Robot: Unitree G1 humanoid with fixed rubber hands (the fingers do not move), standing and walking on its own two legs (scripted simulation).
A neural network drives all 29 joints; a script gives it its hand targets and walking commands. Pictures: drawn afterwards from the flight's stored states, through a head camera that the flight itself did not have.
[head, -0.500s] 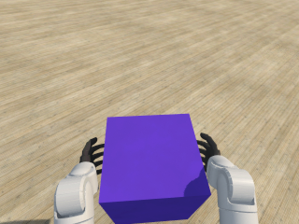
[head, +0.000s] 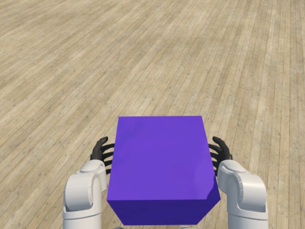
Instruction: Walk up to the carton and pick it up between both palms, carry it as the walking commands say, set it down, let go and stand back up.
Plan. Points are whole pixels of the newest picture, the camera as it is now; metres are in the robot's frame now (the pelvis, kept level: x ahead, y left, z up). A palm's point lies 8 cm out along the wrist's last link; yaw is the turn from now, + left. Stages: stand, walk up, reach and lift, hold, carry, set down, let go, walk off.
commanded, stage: carry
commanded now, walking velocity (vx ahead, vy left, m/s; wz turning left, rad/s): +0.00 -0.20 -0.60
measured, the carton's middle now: (160, 174) +0.27 -0.02 -0.02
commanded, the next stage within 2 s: none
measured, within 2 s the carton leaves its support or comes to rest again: neither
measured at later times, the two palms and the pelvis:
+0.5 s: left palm (182, 177) +0.23 -0.06 +0.09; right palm out of the picture +0.16 -0.35 +0.09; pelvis -0.07 -0.15 +0.01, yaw -17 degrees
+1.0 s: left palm out of the picture +0.11 -0.24 +0.07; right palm out of the picture -0.04 -0.50 +0.09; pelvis -0.19 -0.24 +0.01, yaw -34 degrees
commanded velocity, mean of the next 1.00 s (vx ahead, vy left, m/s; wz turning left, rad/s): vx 0.00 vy -0.20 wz -0.60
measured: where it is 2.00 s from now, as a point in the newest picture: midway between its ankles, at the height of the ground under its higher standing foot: outside the picture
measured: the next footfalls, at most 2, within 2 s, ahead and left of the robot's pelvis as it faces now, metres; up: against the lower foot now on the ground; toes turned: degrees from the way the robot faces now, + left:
left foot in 0.16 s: +0.02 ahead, +0.04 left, +0.00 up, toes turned +4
right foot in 0.52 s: -0.07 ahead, -0.33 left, +0.00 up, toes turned -25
